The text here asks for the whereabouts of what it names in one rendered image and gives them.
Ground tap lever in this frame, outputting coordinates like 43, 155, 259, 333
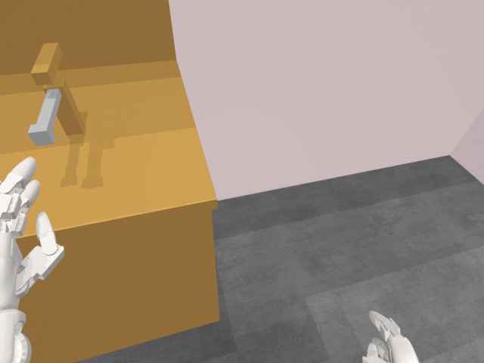
28, 88, 62, 146

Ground robot left hand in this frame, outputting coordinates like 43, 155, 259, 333
0, 157, 64, 310

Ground left robot forearm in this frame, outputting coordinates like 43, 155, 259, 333
0, 309, 32, 363

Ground robot right hand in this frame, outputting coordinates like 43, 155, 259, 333
362, 311, 419, 363

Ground counter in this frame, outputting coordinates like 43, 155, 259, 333
0, 0, 220, 363

